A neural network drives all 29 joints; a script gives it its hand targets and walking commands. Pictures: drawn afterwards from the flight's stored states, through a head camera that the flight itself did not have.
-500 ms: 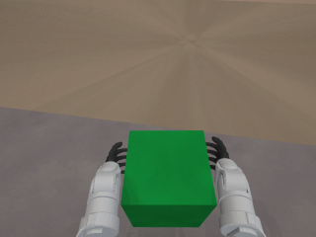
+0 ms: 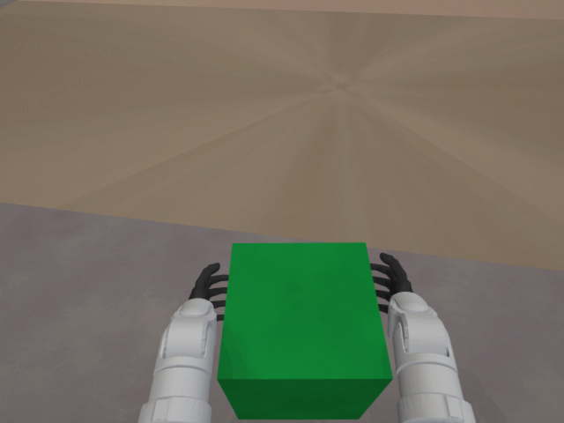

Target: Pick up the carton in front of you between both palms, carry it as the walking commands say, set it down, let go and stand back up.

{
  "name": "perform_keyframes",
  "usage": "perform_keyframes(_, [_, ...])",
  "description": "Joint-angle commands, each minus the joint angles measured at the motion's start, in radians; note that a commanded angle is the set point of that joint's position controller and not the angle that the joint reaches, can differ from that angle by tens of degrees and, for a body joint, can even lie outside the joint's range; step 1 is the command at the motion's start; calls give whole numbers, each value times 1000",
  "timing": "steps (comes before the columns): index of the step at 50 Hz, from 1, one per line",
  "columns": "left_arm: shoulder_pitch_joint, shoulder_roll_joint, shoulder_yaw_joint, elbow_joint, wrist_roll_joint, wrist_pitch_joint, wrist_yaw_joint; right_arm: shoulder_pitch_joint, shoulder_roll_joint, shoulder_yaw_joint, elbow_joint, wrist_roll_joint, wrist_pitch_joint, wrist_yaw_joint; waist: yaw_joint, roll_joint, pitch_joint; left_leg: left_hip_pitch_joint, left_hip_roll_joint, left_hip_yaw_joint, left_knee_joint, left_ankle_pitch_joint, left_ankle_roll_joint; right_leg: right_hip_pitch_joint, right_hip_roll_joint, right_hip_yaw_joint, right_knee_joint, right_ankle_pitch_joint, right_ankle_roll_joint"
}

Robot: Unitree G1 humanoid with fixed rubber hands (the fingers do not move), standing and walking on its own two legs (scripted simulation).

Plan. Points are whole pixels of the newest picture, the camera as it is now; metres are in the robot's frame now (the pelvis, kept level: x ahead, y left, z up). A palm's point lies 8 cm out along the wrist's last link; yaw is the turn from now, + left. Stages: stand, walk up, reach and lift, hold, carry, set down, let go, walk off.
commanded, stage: reach and lift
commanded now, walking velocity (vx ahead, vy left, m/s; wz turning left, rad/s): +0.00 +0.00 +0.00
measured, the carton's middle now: (298, 335) +0.28 +0.00 -0.05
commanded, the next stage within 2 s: hold in 0.16 s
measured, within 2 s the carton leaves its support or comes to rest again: neither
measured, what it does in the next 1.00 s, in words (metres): stands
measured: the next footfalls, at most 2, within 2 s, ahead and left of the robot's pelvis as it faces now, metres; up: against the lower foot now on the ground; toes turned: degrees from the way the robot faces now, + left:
left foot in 2.00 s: +0.16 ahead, +0.09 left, +0.00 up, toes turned +9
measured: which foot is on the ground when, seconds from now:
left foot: down 0.00-1.00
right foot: down 0.00-1.00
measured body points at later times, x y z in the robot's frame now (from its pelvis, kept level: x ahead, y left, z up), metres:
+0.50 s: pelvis -0.01 +0.00 +0.00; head -0.06 +0.00 +0.45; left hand +0.29 +0.15 +0.04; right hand +0.30 -0.16 +0.05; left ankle +0.01 +0.13 -0.75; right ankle +0.00 -0.13 -0.75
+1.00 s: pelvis -0.01 +0.00 +0.00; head -0.06 +0.00 +0.45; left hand +0.29 +0.15 +0.04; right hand +0.30 -0.16 +0.05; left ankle +0.01 +0.13 -0.75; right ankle +0.00 -0.13 -0.75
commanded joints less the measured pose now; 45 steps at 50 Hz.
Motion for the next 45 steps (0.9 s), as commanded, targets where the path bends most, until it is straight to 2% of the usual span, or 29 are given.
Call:
perform_keyframes(1, [-551,-931,-532,-108,-275,-61,-264,-366,974,523,40,240,15,261,1,4,-236,108,-61,64,-35,221,-11,35,62,-75,-46,262,9])
perform_keyframes(8, [-559,-925,-542,-132,-282,-44,-267,-375,977,536,16,252,33,259,2,1,-225,113,-63,66,-39,202,-8,43,60,-72,-54,252,11])
perform_keyframes(13, [-560,-931,-595,-206,-318,-11,-265,-372,978,585,-59,284,68,253,-5,0,-258,147,-63,60,-50,242,-11,83,59,-67,-64,312,16])
perform_keyframes(20, [-576,-905,-523,-140,-276,22,-270,-401,947,522,0,252,99,263,-1,3,-137,104,-56,69,-73,92,-4,37,53,-75,-89,139,7])
perform_keyframes(33, [-666,-936,-510,-96,-278,10,-279,-492,962,502,44,247,83,279,-4,8,-175,110,-49,73,-63,60,-7,24,53,-83,-79,93,1])
perform_keyframes(45, [-639,-935,-509,-106,-278,13,-276,-469,958,502,34,248,84,277,-2,9,-191,125,-51,72,-66,114,-10,42,56,-82,-80,147,3])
